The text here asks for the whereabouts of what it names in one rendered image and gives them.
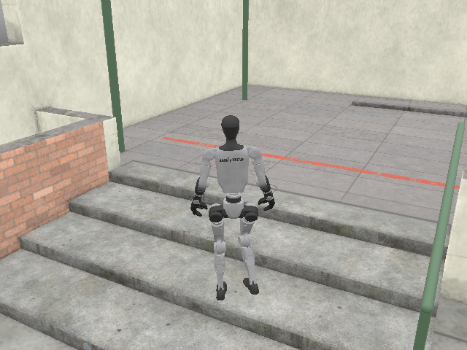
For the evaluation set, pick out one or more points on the stairs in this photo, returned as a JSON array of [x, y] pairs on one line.
[[130, 267]]

